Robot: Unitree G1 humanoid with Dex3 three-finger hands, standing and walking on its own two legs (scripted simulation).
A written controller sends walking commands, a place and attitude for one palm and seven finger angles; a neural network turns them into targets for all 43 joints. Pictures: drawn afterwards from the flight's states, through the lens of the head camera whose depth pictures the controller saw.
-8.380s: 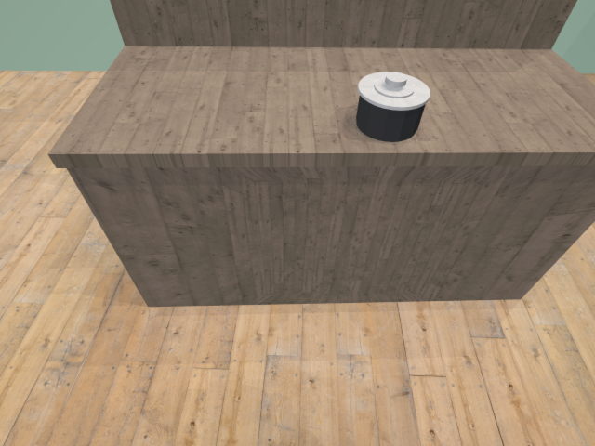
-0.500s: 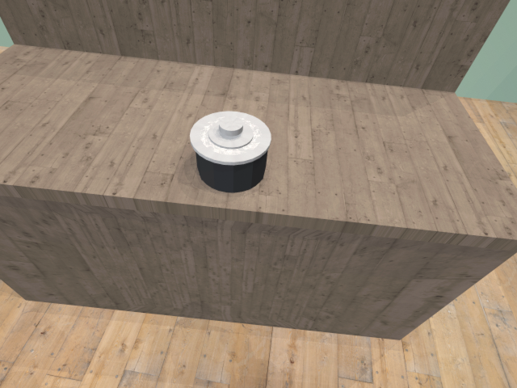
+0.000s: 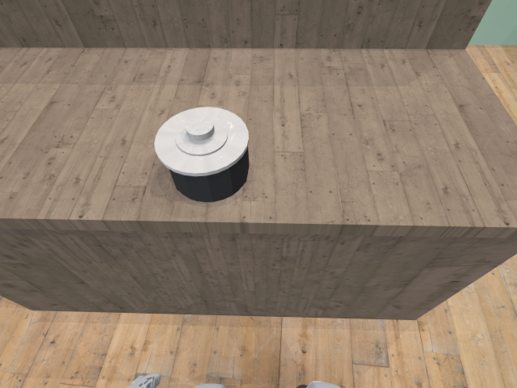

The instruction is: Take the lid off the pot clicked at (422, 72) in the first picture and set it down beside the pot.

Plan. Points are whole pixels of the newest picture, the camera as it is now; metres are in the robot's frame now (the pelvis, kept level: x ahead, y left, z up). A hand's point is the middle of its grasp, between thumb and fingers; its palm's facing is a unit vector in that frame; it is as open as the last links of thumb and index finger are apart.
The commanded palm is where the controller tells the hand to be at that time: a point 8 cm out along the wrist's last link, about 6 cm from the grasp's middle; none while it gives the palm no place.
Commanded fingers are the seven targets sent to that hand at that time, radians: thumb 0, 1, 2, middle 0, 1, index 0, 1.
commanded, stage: come to a stop and stand still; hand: left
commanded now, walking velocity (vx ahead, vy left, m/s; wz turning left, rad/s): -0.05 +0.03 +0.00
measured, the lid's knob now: (200, 128) +0.50 +0.12 +0.10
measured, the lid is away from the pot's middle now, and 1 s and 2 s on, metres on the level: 0.00 0.00 0.00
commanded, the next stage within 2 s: look again from close up in 1.66 s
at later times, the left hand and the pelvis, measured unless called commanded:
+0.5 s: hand out of the picture -0.04 +0.27 -0.17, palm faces -0.01 -0.97 -0.25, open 7.4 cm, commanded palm none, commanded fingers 0.00 0.90 0.90 -0.20 -0.30 -0.20 -0.30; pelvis -0.04 +0.08 +0.00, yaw -3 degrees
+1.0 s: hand out of the picture +0.01 +0.24 -0.17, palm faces -0.02 -0.98 -0.19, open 7.3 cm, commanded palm none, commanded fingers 0.00 0.90 0.90 -0.20 -0.30 -0.20 -0.30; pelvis -0.01 +0.07 +0.01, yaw -3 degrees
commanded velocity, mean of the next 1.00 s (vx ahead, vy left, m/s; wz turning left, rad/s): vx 0.00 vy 0.00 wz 0.00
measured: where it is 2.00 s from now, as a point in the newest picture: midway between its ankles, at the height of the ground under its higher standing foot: outside the picture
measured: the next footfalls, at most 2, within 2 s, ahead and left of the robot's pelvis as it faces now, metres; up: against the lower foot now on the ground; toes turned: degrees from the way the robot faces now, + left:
left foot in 0.12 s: +0.03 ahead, +0.14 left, +0.00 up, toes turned +1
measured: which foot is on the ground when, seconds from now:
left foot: up 0.00-0.10, down 0.12-1.00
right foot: down 0.00-1.00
